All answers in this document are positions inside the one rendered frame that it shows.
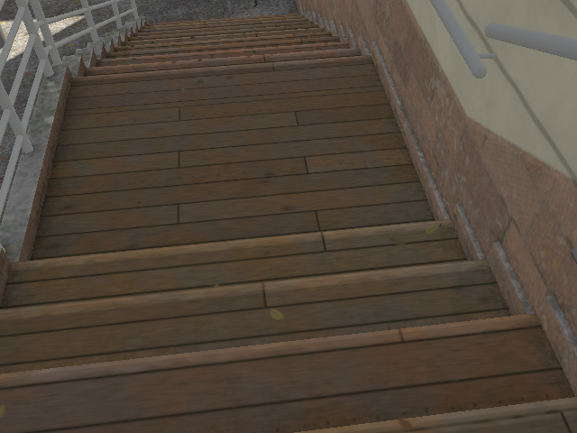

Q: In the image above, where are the stairs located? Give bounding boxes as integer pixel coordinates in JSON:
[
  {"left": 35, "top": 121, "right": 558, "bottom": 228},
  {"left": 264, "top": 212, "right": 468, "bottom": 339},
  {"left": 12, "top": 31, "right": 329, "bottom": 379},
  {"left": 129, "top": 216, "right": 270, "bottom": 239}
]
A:
[
  {"left": 0, "top": 219, "right": 577, "bottom": 433},
  {"left": 84, "top": 14, "right": 361, "bottom": 77}
]

